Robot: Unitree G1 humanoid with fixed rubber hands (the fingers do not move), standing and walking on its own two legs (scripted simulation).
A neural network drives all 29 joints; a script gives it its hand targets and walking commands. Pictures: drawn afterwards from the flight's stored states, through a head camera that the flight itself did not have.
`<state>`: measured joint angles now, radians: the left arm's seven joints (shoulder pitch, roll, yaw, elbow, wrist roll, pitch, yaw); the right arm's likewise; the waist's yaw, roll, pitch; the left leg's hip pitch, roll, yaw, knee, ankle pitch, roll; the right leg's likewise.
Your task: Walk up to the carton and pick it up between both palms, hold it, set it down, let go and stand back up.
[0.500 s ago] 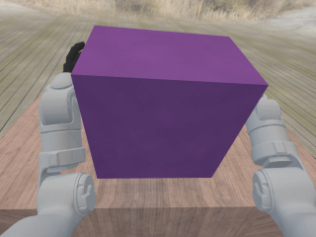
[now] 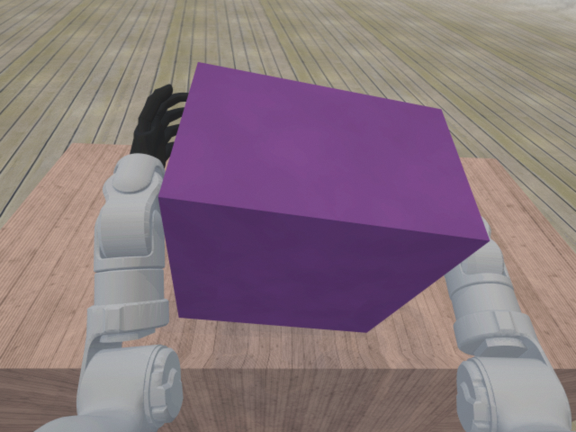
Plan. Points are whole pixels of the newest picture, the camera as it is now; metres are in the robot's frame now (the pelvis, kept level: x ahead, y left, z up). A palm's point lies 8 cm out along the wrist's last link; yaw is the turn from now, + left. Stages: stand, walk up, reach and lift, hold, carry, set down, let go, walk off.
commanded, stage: set down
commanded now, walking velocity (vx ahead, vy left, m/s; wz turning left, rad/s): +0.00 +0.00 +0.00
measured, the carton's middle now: (298, 222) +0.34 -0.01 +0.16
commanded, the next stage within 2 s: none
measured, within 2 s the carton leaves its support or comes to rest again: neither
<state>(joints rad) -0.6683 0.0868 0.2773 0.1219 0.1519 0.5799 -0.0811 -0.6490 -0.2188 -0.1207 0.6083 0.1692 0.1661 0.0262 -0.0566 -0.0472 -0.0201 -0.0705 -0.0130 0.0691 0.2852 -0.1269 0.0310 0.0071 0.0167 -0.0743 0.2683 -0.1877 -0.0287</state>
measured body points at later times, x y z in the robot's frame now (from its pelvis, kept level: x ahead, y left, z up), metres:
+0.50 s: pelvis +0.00 -0.01 +0.00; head -0.04 +0.01 +0.45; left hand +0.39 +0.16 +0.22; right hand +0.38 -0.23 +0.17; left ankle +0.03 +0.09 -0.75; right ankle -0.02 -0.09 -0.75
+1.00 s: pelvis +0.01 -0.01 +0.00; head -0.02 +0.01 +0.45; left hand +0.41 +0.14 +0.18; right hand +0.39 -0.24 +0.14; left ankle +0.03 +0.09 -0.75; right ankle -0.02 -0.09 -0.75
